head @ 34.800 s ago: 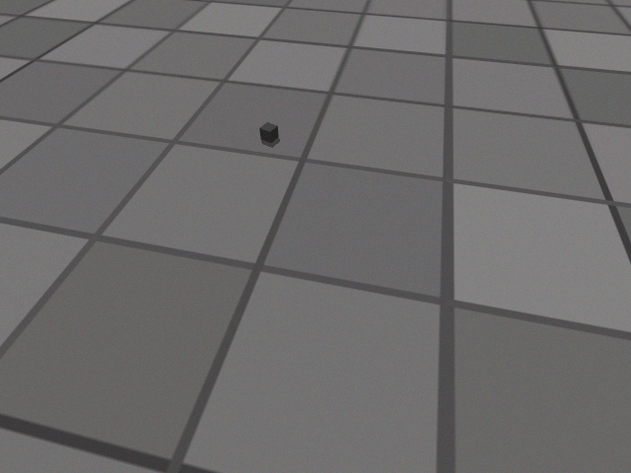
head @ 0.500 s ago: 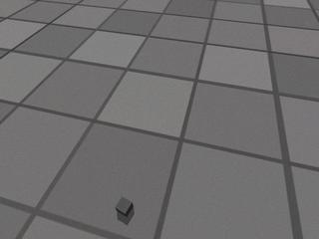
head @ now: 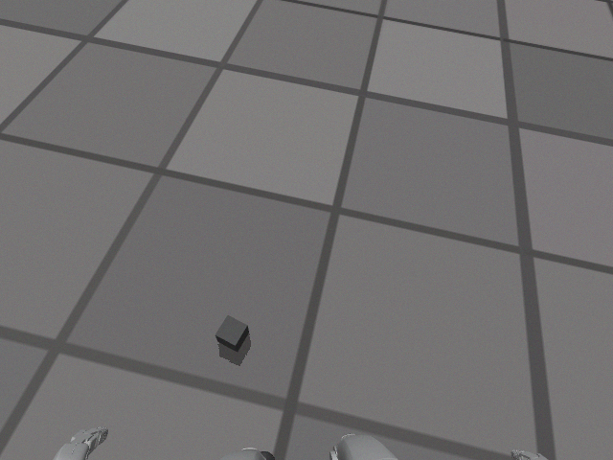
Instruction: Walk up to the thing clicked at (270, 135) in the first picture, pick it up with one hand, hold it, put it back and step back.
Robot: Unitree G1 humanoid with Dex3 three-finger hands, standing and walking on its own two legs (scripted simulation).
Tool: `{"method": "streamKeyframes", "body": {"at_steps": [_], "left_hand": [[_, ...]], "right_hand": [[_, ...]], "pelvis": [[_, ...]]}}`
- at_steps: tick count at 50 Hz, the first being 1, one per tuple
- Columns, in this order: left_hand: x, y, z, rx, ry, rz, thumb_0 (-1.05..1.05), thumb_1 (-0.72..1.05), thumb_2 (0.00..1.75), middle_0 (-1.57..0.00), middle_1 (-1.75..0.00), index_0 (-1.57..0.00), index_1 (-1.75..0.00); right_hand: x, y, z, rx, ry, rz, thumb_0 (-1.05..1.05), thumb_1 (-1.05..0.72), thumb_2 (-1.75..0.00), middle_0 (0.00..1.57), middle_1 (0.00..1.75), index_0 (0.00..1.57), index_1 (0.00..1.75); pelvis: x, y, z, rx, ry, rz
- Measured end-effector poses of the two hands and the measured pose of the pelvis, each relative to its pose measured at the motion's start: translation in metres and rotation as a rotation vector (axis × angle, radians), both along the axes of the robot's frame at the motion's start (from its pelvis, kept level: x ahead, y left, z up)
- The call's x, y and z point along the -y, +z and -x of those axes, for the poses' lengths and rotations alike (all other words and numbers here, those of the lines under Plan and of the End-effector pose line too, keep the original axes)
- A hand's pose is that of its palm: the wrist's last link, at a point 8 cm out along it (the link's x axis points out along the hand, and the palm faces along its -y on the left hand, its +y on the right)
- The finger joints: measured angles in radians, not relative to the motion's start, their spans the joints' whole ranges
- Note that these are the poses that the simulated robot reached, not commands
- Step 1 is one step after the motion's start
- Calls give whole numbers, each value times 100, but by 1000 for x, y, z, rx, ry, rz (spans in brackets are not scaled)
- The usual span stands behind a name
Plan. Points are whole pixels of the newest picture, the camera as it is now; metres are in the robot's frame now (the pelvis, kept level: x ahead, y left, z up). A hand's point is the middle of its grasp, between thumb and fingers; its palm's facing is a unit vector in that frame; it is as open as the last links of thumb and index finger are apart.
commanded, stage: step back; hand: left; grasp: from above
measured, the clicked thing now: (232, 333) +0.51 +0.20 -0.73
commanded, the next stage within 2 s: none
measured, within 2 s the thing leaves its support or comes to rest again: neither
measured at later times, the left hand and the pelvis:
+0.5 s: hand out of the picture -0.01 +0.24 -0.13, palm faces +0.01 -0.90 -0.44, open 7.4 cm; pelvis -0.13 -0.03 +0.00, yaw +1 degrees
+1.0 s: hand out of the picture -0.22 +0.26 -0.17, palm faces -0.02 -0.91 -0.40, open 7.4 cm; pelvis -0.29 -0.02 -0.01, yaw -2 degrees
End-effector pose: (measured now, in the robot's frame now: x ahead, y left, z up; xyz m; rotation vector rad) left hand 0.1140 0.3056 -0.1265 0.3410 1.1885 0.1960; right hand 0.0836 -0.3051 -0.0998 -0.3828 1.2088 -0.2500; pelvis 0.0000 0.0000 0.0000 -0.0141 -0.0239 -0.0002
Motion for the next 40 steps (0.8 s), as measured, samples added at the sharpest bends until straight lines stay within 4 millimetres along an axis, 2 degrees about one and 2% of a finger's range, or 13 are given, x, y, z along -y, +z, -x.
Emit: {"method": "streamKeyframes", "body": {"at_steps": [6, 11, 17, 23, 27, 31, 34, 37, 40], "left_hand": [[8, -1, 37, -34, -27, -23, 1, 90, 90, -21, -30, -20, -30], [20, 8, 72, -14, -30, -49, 1, 90, 90, -21, -30, -20, -30], [29, 32, 121, -11, 2, -67, 1, 90, 90, -21, -30, -21, -30], [27, 43, 132, 57, 1, -83, 1, 90, 90, -21, -30, -21, -30], [22, 36, 140, 129, 1, -72, 1, 90, 90, -21, -30, -21, -30], [10, 17, 160, 164, 9, -36, 1, 90, 90, -21, -30, -21, -30], [5, 6, 185, 136, 26, -8, 1, 90, 90, -21, -30, -20, -30], [3, 8, 213, 94, 46, 11, 1, 90, 90, -21, -30, -20, -30], [0, 11, 242, 76, 68, 16, 1, 90, 90, -21, -30, -20, -30]], "right_hand": [[4, -11, 13, 92, -2, -35, 0, -90, -89, 20, 30, 21, 30], [23, -28, 36, 114, -10, -65, 0, -90, -89, 20, 30, 21, 30], [37, -21, 76, 64, -23, -78, 0, -91, -89, 20, 30, 20, 30], [47, -20, 127, -23, 1, -36, 0, -91, -90, 20, 30, 20, 30], [40, -23, 153, -70, 37, -12, 0, -91, -90, 20, 30, 20, 30], [24, -24, 173, -53, 68, 3, 0, -91, -90, 20, 30, 20, 30], [9, -15, 191, -25, 74, -6, 0, -91, -90, 20, 30, 20, 30], [2, -2, 207, -9, 80, -6, 0, -91, -89, 20, 30, 20, 30], [0, 8, 214, 12, 87, 4, 0, -90, -89, 20, 30, 21, 30]], "pelvis": [[7, -8, 28, 25, -43, -16], [22, -16, 58, 43, -50, -4], [32, -1, 84, 30, -44, -58], [29, 2, 114, -4, 4, -44], [24, -4, 141, 3, 46, -31], [13, -16, 171, 23, 76, -26], [7, -14, 191, 44, 53, -39], [5, -5, 205, 36, 71, 10], [6, 2, 221, 15, 50, 16]]}}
